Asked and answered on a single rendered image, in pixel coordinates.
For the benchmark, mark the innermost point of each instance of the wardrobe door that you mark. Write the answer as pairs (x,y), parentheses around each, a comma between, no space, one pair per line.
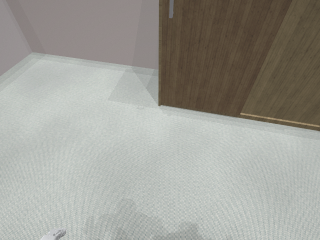
(288,84)
(213,50)

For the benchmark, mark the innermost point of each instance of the left robot hand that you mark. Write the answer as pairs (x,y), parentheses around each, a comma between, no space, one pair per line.
(55,234)

